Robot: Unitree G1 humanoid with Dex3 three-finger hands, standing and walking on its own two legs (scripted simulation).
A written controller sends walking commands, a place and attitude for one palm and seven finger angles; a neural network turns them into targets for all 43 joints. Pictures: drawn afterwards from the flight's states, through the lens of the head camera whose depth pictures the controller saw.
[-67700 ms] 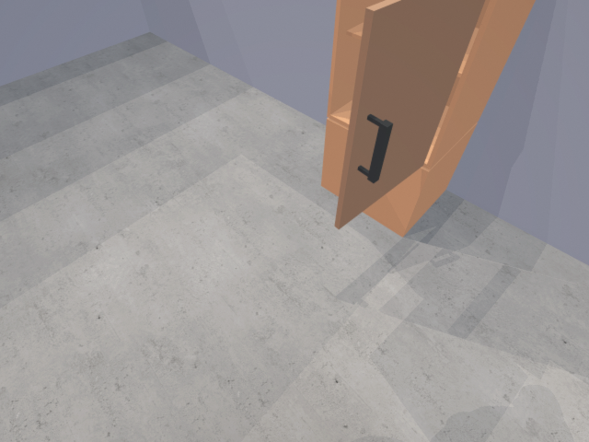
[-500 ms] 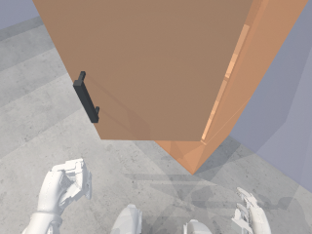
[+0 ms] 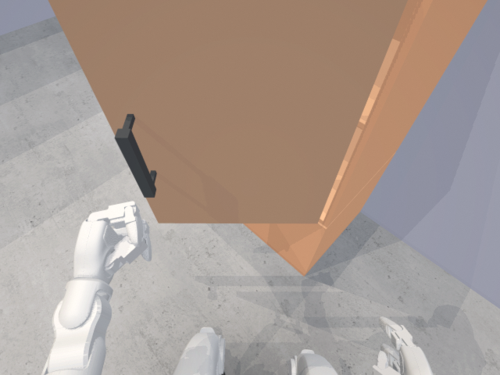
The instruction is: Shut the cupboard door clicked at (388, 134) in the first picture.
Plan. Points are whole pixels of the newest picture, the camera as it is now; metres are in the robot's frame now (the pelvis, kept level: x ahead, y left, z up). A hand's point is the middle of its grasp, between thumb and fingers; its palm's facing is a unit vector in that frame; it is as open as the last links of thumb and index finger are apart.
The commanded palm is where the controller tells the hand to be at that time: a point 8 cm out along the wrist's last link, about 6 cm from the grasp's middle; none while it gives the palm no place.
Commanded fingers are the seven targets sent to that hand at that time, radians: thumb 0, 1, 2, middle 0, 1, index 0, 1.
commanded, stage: bring the fist close to the handle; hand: left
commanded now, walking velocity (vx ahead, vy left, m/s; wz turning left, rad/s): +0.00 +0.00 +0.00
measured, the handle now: (140, 158) +0.46 +0.23 +0.05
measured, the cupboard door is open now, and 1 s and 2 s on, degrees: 44 44 31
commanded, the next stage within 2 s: push the door shut along its arc in 0.86 s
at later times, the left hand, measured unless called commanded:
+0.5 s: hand (154, 204) +0.37 +0.18 +0.05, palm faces +0.06 -1.00 -0.01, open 3.1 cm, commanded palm +0.34 +0.24 +0.05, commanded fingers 0.00 0.90 0.90 -1.30 -1.50 -1.30 -1.50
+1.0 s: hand (154, 198) +0.38 +0.18 +0.05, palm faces +0.04 -1.00 -0.03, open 3.1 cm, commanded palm +0.35 +0.24 +0.05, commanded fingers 0.00 0.90 0.90 -1.30 -1.50 -1.30 -1.50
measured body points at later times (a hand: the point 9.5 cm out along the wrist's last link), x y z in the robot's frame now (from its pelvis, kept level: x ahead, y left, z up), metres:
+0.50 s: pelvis +0.00 +0.00 +0.00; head +0.08 +0.00 +0.45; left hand +0.36 +0.24 +0.05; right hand +0.12 -0.26 -0.11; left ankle +0.06 +0.12 -0.64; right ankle +0.00 -0.13 -0.64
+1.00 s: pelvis +0.00 +0.00 +0.00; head +0.08 +0.00 +0.44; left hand +0.37 +0.24 +0.05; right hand +0.12 -0.26 -0.11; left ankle +0.06 +0.12 -0.64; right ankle +0.00 -0.13 -0.64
